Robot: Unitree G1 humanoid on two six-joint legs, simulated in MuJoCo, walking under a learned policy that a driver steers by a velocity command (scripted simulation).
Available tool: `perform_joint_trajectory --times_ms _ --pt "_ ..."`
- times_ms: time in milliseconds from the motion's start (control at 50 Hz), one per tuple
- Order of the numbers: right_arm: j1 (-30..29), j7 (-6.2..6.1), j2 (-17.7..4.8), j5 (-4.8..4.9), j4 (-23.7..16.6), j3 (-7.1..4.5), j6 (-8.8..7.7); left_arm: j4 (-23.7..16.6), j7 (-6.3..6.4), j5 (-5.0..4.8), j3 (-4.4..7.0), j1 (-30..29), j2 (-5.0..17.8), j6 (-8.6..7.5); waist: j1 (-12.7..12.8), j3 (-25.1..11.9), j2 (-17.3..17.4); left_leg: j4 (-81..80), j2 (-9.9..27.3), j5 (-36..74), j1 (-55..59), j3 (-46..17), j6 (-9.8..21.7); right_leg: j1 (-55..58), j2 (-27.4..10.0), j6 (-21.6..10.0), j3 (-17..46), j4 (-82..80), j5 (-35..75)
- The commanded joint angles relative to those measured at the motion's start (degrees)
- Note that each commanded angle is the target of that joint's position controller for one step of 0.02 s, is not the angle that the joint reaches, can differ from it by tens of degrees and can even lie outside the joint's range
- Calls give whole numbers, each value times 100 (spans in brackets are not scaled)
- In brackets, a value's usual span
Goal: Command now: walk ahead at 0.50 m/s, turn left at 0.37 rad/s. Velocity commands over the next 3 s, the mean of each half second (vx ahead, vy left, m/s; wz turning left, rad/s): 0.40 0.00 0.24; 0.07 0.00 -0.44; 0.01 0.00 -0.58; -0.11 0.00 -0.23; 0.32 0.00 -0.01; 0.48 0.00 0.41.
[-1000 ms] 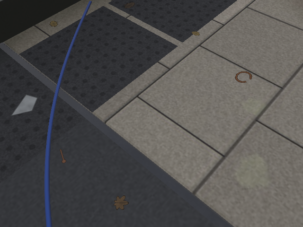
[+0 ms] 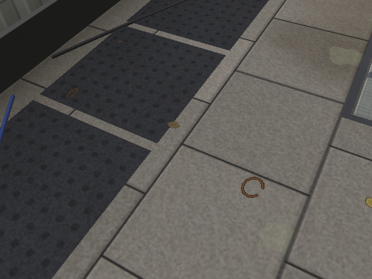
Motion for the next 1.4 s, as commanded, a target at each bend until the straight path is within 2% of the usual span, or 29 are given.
perform_joint_trajectory --times_ms 20,140,240,280,320,340,360,380,400,440,460,540,640,740,800,820,840,860,880,900,940,1080,1220,1280,1300,1320,1340,1360,1400 --pt "156 -24 -179 -18 -300 -87 74 -218 53 53 195 -226 647 -194 -160 7 -706 -209 241 711 -616 -395 -85 316 -1566 -841 877 -1352 1172" --pt "-887 171 23 -84 -669 3 20 65 188 -7 284 76 913 -120 180 333 -505 -2057 121 2006 -630 54 -3 706 -1532 -657 -63 -1464 1364" --pt "-1542 336 -4 -63 -1111 23 14 324 217 -138 366 435 1083 87 350 498 -507 -2738 -19 1268 -862 469 301 1717 -1801 -539 -370 -958 2194" --pt "-1364 357 -68 -131 -1176 -29 -9 412 243 -166 358 458 1164 180 123 273 -681 -2911 -446 685 -82 762 490 1729 -1780 -463 -386 -194 4511" --pt "-1 279 -486 -170 -835 -258 -63 486 259 -202 311 356 1203 236 -683 -550 -691 -3694 -841 1614 1974 781 779 1305 -1432 -151 -504 1535 5153" --pt "687 142 -1007 -253 -664 -389 -34 371 253 -85 209 433 1011 166 -888 -1253 -171 -3376 13 3900 3858 -187 1063 -29 -1082 130 -473 3055 3067" --pt "616 57 -1362 -409 -675 -341 -31 386 118 -35 -68 1307 235 72 -312 -2349 1058 -3167 2069 5958 5890 -2729 2402 -2087 -27 526 117 5418 -2942" --pt "993 45 -951 -367 -751 -278 -11 649 101 -276 103 915 891 -2 -918 -3109 145 -3425 2027 6046 5629 -2766 2438 -1930 137 489 1633 5877 -3174" --pt "546 47 -823 -308 -696 -229 -29 428 101 -480 173 307 1014 6 -804 -2134 283 -3608 1768 5856 5017 -1645 2103 -2438 -176 427 1607 5673 -2873" --pt "-228 43 -338 -191 -656 -110 -83 490 232 -259 172 61 829 120 -335 -904 -57 -4160 1245 4552 3385 -826 1566 -2376 -591 480 1199 4799 -2060" --pt "-467 57 -203 -242 -652 -76 -100 579 261 -221 193 306 778 259 -75 -746 80 -4452 1113 4390 2666 -487 1487 -1800 -680 526 1158 4674 -1768" --pt "-1034 3 -371 -370 -573 -140 -178 513 366 -170 193 480 525 577 246 -549 250 -4979 1059 4129 1782 310 1508 -1367 -660 690 966 4016 -1016" --pt "-1023 -235 -519 -303 -412 -194 34 180 253 -147 183 -169 530 620 10 -501 276 -5166 1066 2670 2145 786 1371 -1446 -764 622 745 2880 -108" --pt "-911 -256 -701 -183 -310 -263 268 -145 94 -140 249 -579 639 707 -118 -331 278 -4795 1409 2216 2716 725 1244 -1543 -633 437 486 2209 -664" --pt "-1022 -282 -750 -40 -299 -299 356 -186 1 -146 291 -385 611 716 94 -379 269 -4076 1377 2392 2865 858 867 -1000 -397 159 217 1144 -301" --pt "-784 -279 -643 -26 -198 -288 367 -151 24 -114 353 -203 748 693 151 -464 47 -3528 1121 2173 2716 1041 554 -481 -285 -21 316 566 464" --pt "-616 -254 -458 -168 -212 -249 347 -144 120 -89 533 87 1324 664 136 -652 -986 -2187 552 1260 1954 1462 77 405 -879 -377 1346 204 2594" --pt "-930 -211 -174 -400 -522 -150 304 -233 199 -6 623 195 1888 647 42 -699 -2339 -528 -466 -2186 3 1426 -455 1394 -2157 -1493 3305 305 4816" --pt "-1214 -182 -313 -324 -575 -178 268 -253 127 81 524 384 1594 528 348 -1384 -1566 410 -598 -2635 -316 269 -415 1536 -2346 -1992 3567 197 4445" --pt "-1346 -169 -434 -148 -585 -215 262 -292 102 50 495 130 1469 427 273 -1186 -1159 658 -476 -2209 -550 52 -318 1463 -2051 -1762 3067 149 4020" --pt "-1297 -256 -505 -166 -456 -262 280 -377 182 -162 419 -443 1157 400 39 -857 -709 266 -273 -1360 -667 -76 -276 1105 -1600 -1199 2520 127 3114" --pt "-1262 -283 -295 -157 -441 -220 309 -492 343 -132 430 -543 1269 546 -26 -854 -963 -1290 -549 -560 154 -116 -499 597 -1215 -1077 2459 14 2321" --pt "-1177 -176 -422 -119 -456 -246 206 -596 305 -110 413 -799 1282 657 38 -674 -1245 -2520 -719 -565 936 -192 -426 136 -1042 -979 3177 99 1354" --pt "-702 -90 -459 -113 -351 -279 103 -683 330 -181 372 -1032 1235 728 -244 -717 -1253 -3942 -746 195 1735 -70 -245 29 -785 -703 3334 455 1416" --pt "-490 -84 -624 -150 -287 -332 92 -707 353 -189 337 -978 1126 752 -280 -750 -1055 -4418 -403 783 2316 -238 -98 -318 -540 -444 3183 728 818" --pt "-413 -124 -1036 -252 -318 -413 127 -712 345 -132 251 -692 796 757 -69 -871 139 -4623 826 1465 2996 -1338 350 -1094 91 -107 2417 1914 -893" --pt "-519 -125 -1274 -439 -339 -434 160 -897 330 -167 314 -646 938 697 73 -556 1421 -4814 1775 2388 2768 -2710 1415 -2191 796 194 1569 3035 -2770" --pt "-783 -149 -982 -439 -517 -358 133 -787 303 -98 438 -522 1392 649 75 -505 942 -4815 1975 2389 2543 -2629 1723 -2248 341 370 1711 4171 -2630" --pt "-1261 -217 -572 -294 -664 -251 158 -508 298 -164 522 -329 1411 738 226 -297 415 -4652 1175 1854 2429 -1367 1176 -2250 189 546 1542 4764 -1862"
